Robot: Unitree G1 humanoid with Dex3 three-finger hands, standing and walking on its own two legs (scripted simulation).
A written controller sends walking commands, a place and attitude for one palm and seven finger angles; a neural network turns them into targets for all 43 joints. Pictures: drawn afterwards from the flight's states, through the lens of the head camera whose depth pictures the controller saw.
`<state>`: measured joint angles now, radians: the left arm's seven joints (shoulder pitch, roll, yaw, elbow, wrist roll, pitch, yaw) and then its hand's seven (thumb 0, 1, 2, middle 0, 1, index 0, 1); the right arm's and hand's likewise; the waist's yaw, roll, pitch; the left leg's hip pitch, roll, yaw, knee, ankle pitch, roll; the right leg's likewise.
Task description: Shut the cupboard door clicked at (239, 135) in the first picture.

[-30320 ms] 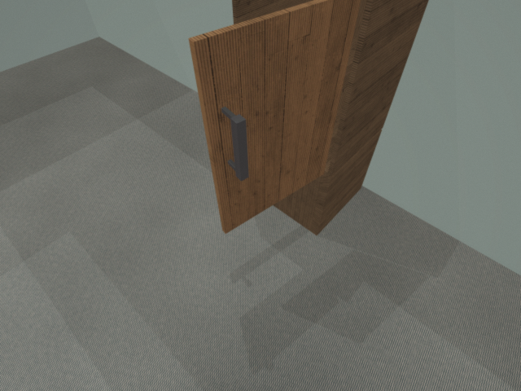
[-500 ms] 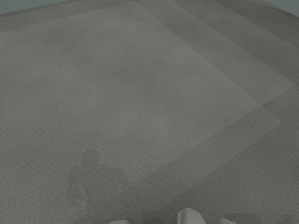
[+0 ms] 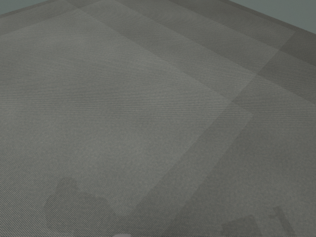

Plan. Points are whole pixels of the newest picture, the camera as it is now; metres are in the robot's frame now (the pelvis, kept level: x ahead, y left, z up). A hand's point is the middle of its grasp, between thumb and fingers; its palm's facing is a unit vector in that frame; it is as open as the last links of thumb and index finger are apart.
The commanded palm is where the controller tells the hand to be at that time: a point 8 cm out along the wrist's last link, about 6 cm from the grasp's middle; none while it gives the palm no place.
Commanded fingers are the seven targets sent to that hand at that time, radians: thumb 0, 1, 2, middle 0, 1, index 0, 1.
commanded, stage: turn to face it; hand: left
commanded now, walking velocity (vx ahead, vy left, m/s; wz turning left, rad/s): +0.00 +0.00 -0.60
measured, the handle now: out of the picture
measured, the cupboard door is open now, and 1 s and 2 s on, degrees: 55 55 55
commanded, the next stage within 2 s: take the last steps up to it in 1.98 s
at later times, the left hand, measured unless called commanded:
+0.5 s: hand (110, 207) +0.21 +0.15 -0.15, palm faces -0.32 -0.90 -0.28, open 7.4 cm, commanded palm none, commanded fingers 0.00 0.90 0.90 -0.20 -0.30 -0.20 -0.30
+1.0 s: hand (114, 197) +0.24 +0.15 -0.16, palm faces -0.55 -0.81 -0.20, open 7.4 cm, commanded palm none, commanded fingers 0.00 0.90 0.90 -0.20 -0.30 -0.20 -0.30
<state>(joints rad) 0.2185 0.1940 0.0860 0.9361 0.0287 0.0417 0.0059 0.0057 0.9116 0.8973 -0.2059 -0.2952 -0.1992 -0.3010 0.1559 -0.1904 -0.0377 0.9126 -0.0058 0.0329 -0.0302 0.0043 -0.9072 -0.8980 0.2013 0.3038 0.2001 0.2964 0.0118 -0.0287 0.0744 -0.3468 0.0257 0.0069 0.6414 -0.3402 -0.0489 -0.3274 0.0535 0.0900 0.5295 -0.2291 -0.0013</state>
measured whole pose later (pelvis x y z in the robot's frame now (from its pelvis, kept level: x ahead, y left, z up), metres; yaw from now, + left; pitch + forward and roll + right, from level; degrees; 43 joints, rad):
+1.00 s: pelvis +0.04 +0.03 +0.01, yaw -37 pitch +0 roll -3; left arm 0.16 0.26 0.10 0.88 0.03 0.09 -0.04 0.01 0.91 0.90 -0.20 -0.29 -0.19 -0.30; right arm 0.24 -0.19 -0.01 0.88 -0.03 0.02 -0.03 0.00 -0.90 -0.90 0.21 0.30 0.21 0.30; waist 0.00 -0.01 0.09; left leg -0.25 0.15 0.18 0.51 -0.26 0.00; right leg -0.45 -0.03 -0.05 1.00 -0.44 0.06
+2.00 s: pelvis +0.01 -0.01 +0.00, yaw -66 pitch +0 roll +0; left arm 0.17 0.19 0.05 0.92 0.03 0.03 0.00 0.01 0.91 0.90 -0.20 -0.29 -0.20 -0.30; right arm 0.22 -0.26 -0.05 0.95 -0.02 0.07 -0.02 0.01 -0.91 -0.90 0.20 0.30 0.20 0.30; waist -0.03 0.05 0.06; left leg -0.48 0.07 0.05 1.04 -0.43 -0.07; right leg -0.25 0.01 -0.03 0.52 -0.28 -0.03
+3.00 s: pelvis +0.01 -0.22 +0.00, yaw -73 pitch -1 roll -3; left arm 0.36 0.14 0.03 1.15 0.02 -0.05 0.01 0.00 0.92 0.90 -0.20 -0.29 -0.20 -0.30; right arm 0.15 -0.16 -0.02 0.99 -0.02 -0.03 0.00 0.00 -0.91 -0.90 0.20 0.30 0.20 0.30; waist 0.01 0.00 0.04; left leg -0.39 0.06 0.10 0.57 -0.15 0.01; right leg -0.04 0.04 -0.14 0.44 -0.38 -0.03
